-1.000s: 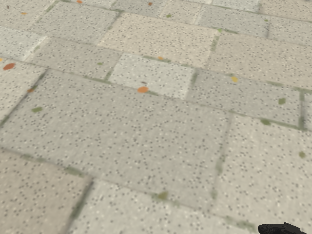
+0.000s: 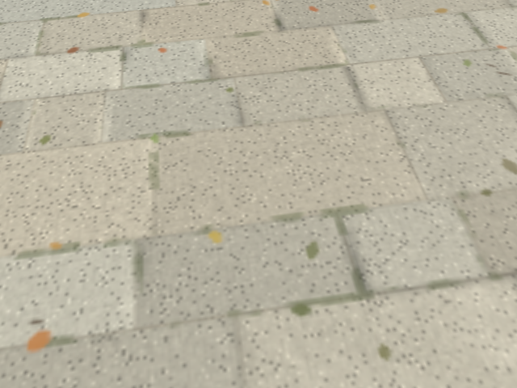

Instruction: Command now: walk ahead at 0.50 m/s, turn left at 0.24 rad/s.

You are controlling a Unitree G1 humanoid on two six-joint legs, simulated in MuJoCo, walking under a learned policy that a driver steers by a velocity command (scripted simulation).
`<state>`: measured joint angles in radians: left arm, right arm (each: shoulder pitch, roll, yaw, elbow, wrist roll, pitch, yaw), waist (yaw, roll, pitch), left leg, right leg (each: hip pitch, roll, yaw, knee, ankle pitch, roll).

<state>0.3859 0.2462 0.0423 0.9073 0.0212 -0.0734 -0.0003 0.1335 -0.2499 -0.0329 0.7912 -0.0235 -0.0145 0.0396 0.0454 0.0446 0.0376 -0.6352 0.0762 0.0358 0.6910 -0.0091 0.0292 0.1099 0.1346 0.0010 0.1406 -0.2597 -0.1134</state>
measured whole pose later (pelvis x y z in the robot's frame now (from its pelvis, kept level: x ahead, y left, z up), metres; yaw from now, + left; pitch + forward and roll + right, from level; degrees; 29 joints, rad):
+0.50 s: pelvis +0.28 +0.05 +0.01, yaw +16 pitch +2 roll +0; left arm 0.07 0.26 0.01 0.74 0.04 -0.03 -0.02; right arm 0.41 -0.27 -0.07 0.87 0.00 -0.04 0.01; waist -0.07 -0.04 0.04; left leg -0.06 -0.15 -0.14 0.30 -0.24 0.12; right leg -0.65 -0.09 0.06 0.72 -0.06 0.06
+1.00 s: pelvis +0.51 +0.09 +0.00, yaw +23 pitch +1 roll -1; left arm 0.36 0.25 0.02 0.90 0.01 -0.05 -0.01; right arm 0.11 -0.25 -0.02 0.78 -0.03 -0.01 0.01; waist 0.07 0.03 0.06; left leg -0.45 -0.01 -0.03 0.64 -0.19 0.00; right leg -0.17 0.03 -0.02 0.38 -0.23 -0.03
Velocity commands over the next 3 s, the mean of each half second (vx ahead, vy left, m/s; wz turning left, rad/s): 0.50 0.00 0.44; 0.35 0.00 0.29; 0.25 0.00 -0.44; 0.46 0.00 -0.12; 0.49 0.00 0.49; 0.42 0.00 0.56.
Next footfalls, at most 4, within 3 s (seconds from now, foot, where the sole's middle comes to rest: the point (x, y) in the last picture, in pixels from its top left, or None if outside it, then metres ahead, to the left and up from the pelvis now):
0.12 left None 0.24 0.10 -0.77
0.64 right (288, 352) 0.57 0.00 -0.78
1.04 left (200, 344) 0.58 0.23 -0.77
1.50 right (286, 328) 0.64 0.01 -0.78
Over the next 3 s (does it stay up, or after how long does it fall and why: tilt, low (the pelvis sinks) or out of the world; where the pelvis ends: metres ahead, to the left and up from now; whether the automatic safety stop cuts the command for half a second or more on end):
stays up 1.33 0.25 -0.02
